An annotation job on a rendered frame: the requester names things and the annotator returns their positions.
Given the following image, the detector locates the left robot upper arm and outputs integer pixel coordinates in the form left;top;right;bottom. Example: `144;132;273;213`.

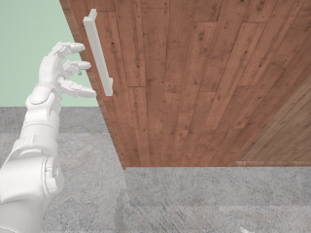
0;154;64;233

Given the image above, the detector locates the wardrobe door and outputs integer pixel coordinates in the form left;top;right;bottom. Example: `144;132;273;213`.
69;0;311;168
236;74;311;161

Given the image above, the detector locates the robot left hand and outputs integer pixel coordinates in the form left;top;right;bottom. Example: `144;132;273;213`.
38;42;97;99

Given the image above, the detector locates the handle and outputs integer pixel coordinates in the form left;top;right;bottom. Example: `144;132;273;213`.
83;9;114;96

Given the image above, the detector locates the left robot forearm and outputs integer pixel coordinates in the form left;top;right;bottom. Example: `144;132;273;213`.
0;83;62;201

